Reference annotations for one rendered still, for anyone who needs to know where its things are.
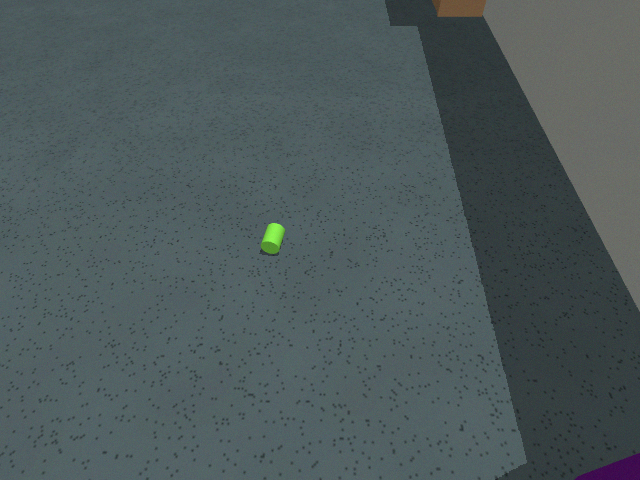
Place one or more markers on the can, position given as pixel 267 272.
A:
pixel 273 238

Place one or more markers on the bookshelf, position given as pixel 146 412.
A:
pixel 459 8

